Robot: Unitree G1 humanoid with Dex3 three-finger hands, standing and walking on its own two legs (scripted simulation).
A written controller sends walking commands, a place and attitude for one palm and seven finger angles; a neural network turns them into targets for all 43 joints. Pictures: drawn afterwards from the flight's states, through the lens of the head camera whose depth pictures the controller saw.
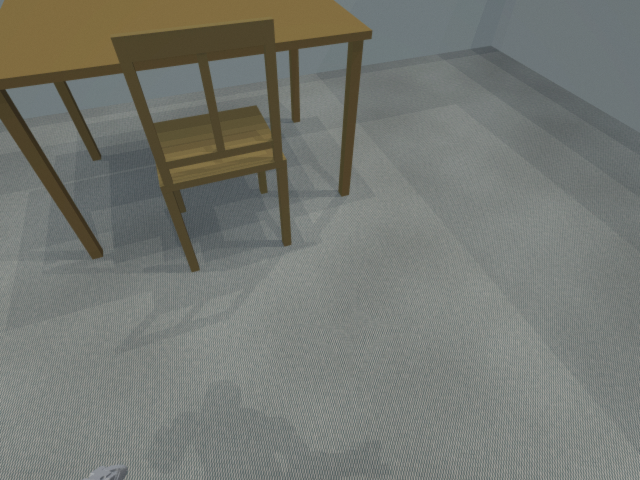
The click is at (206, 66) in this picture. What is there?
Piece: chair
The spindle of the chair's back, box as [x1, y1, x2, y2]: [196, 52, 224, 151]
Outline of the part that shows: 197,53 196,54 216,147 218,151 223,150 224,146 205,52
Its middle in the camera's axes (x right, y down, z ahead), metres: -0.32 -0.38 +1.11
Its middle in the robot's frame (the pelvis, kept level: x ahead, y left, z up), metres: +1.07 +0.37 -0.09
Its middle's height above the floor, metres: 0.68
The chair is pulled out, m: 0.00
